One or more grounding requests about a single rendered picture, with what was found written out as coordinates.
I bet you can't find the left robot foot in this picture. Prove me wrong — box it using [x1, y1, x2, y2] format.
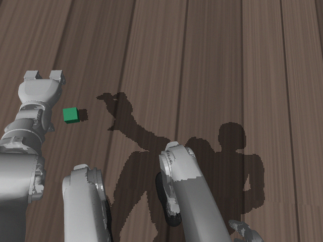
[104, 200, 114, 242]

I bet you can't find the right robot hand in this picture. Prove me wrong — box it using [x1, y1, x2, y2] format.
[229, 220, 264, 242]

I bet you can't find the cube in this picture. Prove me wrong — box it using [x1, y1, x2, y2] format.
[63, 107, 80, 124]

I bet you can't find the left robot arm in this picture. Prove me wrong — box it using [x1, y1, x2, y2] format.
[0, 101, 52, 242]

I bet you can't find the left robot hand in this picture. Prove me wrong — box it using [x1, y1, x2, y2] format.
[18, 70, 66, 132]

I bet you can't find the right robot foot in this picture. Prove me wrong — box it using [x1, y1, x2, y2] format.
[155, 172, 182, 227]

